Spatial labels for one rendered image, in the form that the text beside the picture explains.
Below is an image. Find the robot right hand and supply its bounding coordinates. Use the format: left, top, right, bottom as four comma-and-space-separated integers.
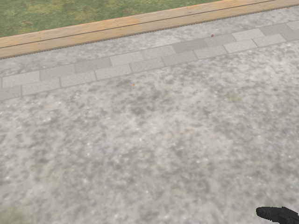
256, 206, 299, 224

